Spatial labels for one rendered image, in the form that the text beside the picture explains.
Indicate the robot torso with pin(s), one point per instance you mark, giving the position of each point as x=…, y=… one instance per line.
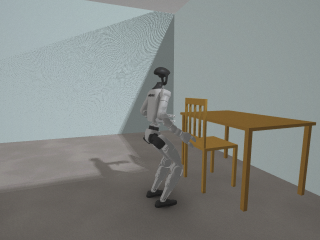
x=152, y=110

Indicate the chair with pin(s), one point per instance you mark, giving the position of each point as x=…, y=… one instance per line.
x=209, y=143

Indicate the robot left hand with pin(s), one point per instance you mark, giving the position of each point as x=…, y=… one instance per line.
x=171, y=115

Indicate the table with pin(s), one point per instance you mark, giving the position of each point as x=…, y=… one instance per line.
x=250, y=122

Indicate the robot right forearm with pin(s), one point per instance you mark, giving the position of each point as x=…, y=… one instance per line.
x=172, y=128

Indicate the robot right hand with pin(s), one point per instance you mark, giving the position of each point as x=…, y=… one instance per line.
x=186, y=138

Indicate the robot left upper arm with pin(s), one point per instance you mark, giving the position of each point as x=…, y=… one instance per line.
x=144, y=107

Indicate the left robot foot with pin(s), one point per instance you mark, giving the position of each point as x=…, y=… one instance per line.
x=151, y=194

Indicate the robot right upper arm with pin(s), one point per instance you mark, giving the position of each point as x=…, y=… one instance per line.
x=164, y=98

